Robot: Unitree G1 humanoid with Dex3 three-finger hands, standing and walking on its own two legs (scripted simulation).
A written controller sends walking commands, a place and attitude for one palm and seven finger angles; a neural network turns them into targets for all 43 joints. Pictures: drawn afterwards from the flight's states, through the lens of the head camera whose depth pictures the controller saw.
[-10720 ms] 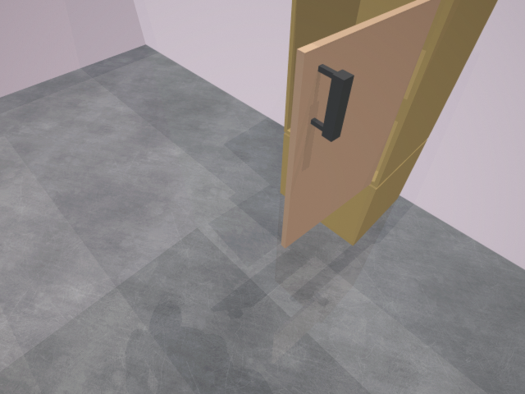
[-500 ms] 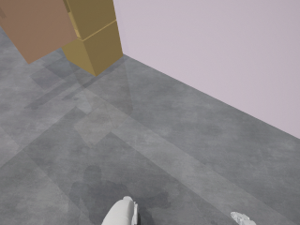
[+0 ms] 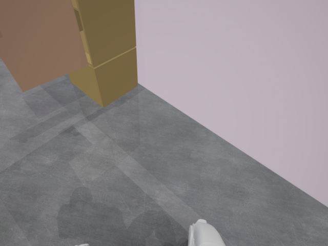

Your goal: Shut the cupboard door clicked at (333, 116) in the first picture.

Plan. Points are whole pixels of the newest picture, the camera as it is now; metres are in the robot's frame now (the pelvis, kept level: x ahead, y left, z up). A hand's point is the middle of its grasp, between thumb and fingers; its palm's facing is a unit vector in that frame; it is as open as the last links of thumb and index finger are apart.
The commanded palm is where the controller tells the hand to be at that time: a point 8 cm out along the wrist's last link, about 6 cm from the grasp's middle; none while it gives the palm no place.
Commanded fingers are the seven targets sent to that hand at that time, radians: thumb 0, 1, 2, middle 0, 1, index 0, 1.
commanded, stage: walk to a spot facing it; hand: left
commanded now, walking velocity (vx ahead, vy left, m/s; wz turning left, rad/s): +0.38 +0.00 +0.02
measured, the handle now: out of the picture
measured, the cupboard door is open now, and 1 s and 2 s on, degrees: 85 85 85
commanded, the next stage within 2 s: turn to face it in 0.82 s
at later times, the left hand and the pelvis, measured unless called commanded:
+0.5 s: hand (106, 220) +0.21 +0.17 -0.17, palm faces +0.12 -0.98 -0.16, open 7.3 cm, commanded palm none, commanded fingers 0.00 0.90 0.90 -0.20 -0.30 -0.20 -0.30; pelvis +0.26 +0.01 +0.00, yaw +3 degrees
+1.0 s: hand (108, 114) +0.61 +0.24 -0.16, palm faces -0.07 -0.97 -0.22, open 7.3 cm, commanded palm none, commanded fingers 0.00 0.90 0.90 -0.20 -0.30 -0.20 -0.30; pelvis +0.49 +0.06 +0.00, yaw -6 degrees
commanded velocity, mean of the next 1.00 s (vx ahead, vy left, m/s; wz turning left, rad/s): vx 0.28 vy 0.00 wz -0.07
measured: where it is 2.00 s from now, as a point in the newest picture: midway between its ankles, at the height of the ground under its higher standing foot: (156, 176)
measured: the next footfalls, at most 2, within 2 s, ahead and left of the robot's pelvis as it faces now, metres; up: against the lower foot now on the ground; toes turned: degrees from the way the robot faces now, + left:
right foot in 0.16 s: +0.21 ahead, -0.09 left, +0.00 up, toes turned -5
left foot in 0.60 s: +0.47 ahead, +0.15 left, +0.00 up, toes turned +10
